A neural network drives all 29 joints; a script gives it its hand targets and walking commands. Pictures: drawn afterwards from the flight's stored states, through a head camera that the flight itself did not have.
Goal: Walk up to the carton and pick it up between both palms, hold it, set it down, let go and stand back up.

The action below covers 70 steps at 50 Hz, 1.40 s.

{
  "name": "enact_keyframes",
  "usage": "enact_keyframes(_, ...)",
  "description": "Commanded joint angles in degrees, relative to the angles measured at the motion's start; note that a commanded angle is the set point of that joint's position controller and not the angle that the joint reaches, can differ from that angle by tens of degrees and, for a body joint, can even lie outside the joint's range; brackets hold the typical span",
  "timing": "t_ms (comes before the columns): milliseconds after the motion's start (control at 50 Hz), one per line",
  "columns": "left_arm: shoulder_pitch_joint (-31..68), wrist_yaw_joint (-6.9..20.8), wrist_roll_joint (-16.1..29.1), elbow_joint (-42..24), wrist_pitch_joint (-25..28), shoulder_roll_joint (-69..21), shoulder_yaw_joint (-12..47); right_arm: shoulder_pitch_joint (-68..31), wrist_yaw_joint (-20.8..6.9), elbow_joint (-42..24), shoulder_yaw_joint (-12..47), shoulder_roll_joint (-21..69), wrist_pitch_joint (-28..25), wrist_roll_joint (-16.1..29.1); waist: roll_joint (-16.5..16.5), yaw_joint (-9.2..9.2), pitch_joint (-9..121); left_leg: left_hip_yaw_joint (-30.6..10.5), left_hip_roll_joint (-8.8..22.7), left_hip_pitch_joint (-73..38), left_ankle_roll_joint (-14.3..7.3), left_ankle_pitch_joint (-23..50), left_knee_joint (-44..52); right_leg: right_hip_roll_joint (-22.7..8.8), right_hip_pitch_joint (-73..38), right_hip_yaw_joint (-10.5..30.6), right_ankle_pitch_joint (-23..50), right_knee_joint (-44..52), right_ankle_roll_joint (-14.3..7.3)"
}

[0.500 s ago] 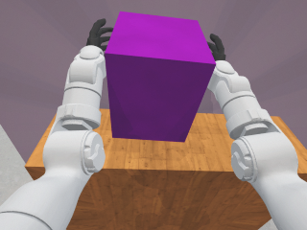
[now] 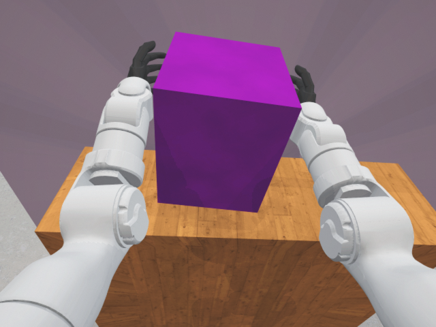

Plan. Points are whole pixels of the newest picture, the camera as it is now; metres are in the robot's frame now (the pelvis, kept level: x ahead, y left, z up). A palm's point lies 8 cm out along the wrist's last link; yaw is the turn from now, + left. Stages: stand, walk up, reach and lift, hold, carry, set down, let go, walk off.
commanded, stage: set down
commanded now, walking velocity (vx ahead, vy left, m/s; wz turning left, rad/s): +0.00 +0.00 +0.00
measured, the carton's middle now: (218, 125) +0.42 -0.01 +0.19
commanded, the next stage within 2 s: none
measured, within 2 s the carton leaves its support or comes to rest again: rests again in 2.00 s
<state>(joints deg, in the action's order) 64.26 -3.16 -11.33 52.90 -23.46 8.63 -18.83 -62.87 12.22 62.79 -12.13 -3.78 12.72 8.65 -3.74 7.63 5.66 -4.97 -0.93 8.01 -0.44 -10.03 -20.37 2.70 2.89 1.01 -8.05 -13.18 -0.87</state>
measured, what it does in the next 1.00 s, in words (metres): stands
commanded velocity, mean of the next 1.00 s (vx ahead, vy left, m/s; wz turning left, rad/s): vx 0.00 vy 0.00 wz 0.00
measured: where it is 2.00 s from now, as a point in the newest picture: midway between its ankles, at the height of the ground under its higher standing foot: outside the picture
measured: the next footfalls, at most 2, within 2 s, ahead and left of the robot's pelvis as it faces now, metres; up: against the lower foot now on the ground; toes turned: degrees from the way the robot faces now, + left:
none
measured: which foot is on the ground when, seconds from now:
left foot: down 0.00-1.00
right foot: down 0.00-1.00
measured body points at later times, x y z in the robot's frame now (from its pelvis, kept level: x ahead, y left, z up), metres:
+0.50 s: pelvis +0.01 +0.00 +0.00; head -0.03 +0.04 +0.45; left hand +0.47 +0.12 +0.23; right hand +0.42 -0.17 +0.21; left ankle +0.01 +0.11 -0.75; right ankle -0.01 -0.11 -0.75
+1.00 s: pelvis +0.02 +0.00 +0.00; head +0.00 +0.04 +0.45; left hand +0.48 +0.12 +0.21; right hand +0.43 -0.17 +0.18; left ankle +0.01 +0.11 -0.75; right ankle -0.01 -0.11 -0.75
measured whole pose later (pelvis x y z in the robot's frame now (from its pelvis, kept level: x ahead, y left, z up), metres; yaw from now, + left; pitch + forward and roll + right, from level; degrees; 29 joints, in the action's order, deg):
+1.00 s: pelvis +0.02 +0.00 +0.00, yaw -1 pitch +1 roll -1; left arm 62.3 -2.8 -12.6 59.5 -15.0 6.8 -22.4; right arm -56.9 9.8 58.9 -23.7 0.9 9.9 -4.2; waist -3.0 6.9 5.5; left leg -3.1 -0.8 10.0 -0.7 -10.7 -19.6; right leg 2.1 6.0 0.6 -9.0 -13.7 -0.7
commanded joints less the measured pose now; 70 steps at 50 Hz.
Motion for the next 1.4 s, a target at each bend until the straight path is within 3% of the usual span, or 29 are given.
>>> enact_keyframes(0, 41.8, 6.2, 7.0, -5.6, 3.6, -40.8, 14.6, -50.9, -5.7, -16.2, 9.4, 31.9, -4.3, 2.1, 8.4, 1.1, 26.1, 3.0, -0.2, -16.7, 4.1, 15.8, -0.9, 0.3, 0.4, -4.6, 14.3, -0.1, 2.6)
enact_keyframes(80, 38.1, 6.8, 5.0, -0.7, 3.6, -38.6, 11.4, -48.3, -5.9, -13.2, 6.9, 30.5, -3.8, 0.2, 7.6, 0.79, 20.5, 3.3, -0.3, -13.9, 3.6, 12.0, 0.7, -0.2, 0.3, -4.5, 12.8, 0.1, 2.8)
enact_keyframes(200, 36.9, 7.4, 4.4, 0.1, 4.4, -37.1, 9.2, -47.8, -6.3, -13.8, 7.0, 31.2, -4.0, -0.8, 5.7, 0.13, 21.7, 3.8, -0.7, -12.7, 3.1, 13.8, 0.7, -0.2, -2.7, -4.1, 17.8, -0.5, 3.4)
enact_keyframes(260, 36.7, 7.5, 3.9, 0.3, 4.9, -37.6, 9.4, -47.4, -6.7, -14.2, 6.1, 31.3, -4.5, -1.8, 7.0, 0.1, 22.0, 4.0, -0.7, -12.9, 3.5, 14.4, 0.6, -0.3, -2.0, -4.2, 17.7, -0.5, 3.0)
enact_keyframes(440, 35.7, 7.4, 3.5, 1.0, 6.4, -36.4, 8.1, -44.9, -7.4, -13.5, 5.7, 32.1, -5.0, -3.5, 5.3, -0.15, 22.0, 4.3, -0.6, -12.7, 3.0, 15.6, 0.6, -0.1, -3.3, -4.3, 20.9, -1.3, 3.5)
enact_keyframes(540, 37.4, 7.0, 4.9, -1.2, 7.4, -38.3, 10.8, -45.8, -7.4, -16.3, 7.0, 33.8, -5.9, -3.5, 6.6, -0.01, 27.7, 4.0, -0.8, -13.5, 3.7, 18.4, -0.9, -0.1, -3.9, -4.3, 25.5, -2.4, 3.5)
enact_keyframes(620, 34.9, 7.4, 3.8, 1.1, 7.6, -37.2, 9.3, -43.0, -7.7, -14.2, 4.8, 32.6, -5.4, -4.9, 7.4, 0.35, 23.9, 4.0, -0.5, -12.9, 3.7, 15.8, 0.0, -0.4, -2.5, -4.4, 23.1, -2.0, 3.4)
enact_keyframes(680, 34.5, 7.6, 3.1, 1.8, 7.7, -36.1, 7.7, -42.7, -8.2, -14.8, 4.3, 32.6, -5.5, -5.9, 6.6, -0.56, 23.6, 4.3, -0.6, -11.9, 3.5, 15.9, 0.3, -0.5, -3.3, -4.4, 23.4, -2.1, 3.5)
enact_keyframes(760, 34.6, 7.1, 3.5, 1.2, 8.4, -37.3, 8.9, -43.2, -8.8, -15.4, 3.6, 32.6, -6.3, -6.8, 7.8, -0.35, 26.2, 4.3, -0.4, -13.4, 4.4, 18.5, -0.6, 0.0, -2.9, -4.9, 24.4, -2.6, 3.0)
enact_keyframes(820, 34.5, 7.3, 3.1, 2.1, 8.9, -36.2, 7.9, -40.7, -9.2, -12.9, 1.5, 31.8, -5.9, -8.5, 7.1, 0.53, 24.0, 4.4, -0.1, -14.2, 4.5, 18.2, -0.3, 0.1, -1.3, -5.2, 22.6, -2.1, 2.9)
enact_keyframes(960, 34.2, 7.6, 2.2, 2.5, 10.1, -35.3, 6.7, -40.3, -9.9, -15.4, 1.3, 33.6, -6.9, -11.0, 7.3, -0.78, 27.2, 5.3, -0.6, -10.4, 3.9, 18.1, -0.1, -0.7, -4.8, -4.6, 27.6, -3.8, 3.4)
enact_keyframes(1120, 33.2, 8.0, 0.6, 5.4, 10.9, -33.6, 4.0, -39.9, -10.9, -15.7, -2.5, 32.8, -7.5, -15.4, 6.0, -1.11, 26.0, 6.1, -0.3, -9.7, 3.7, 16.3, 0.6, -0.8, -4.2, -5.0, 25.8, -3.7, 3.3)
enact_keyframes(1180, 32.2, 8.0, -0.5, 5.9, 11.0, -32.8, 2.9, -38.2, -11.6, -14.6, -4.4, 31.8, -7.6, -17.0, 6.9, -1.27, 25.0, 6.3, -0.1, -9.2, 4.0, 15.7, 1.2, -0.9, -3.7, -5.1, 24.5, -3.7, 3.0)
enact_keyframes(1320, 29.7, 8.3, -2.5, 4.4, 11.5, -31.9, 1.4, -35.3, -12.7, -15.7, -5.0, 32.3, -9.3, -19.5, 6.6, -2.43, 27.3, 7.4, -0.1, -9.0, 3.9, 19.1, 0.7, -1.2, -5.6, -5.5, 28.5, -4.7, 3.4)
enact_keyframes(1380, 28.8, 8.7, -3.2, 3.8, 11.8, -31.3, 1.0, -33.4, -12.8, -15.6, -5.8, 32.3, -9.7, -21.1, 5.5, -1.77, 25.9, 7.5, -0.1, -9.0, 3.6, 19.0, 1.0, -1.1, -6.5, -5.7, 29.4, -5.0, 3.8)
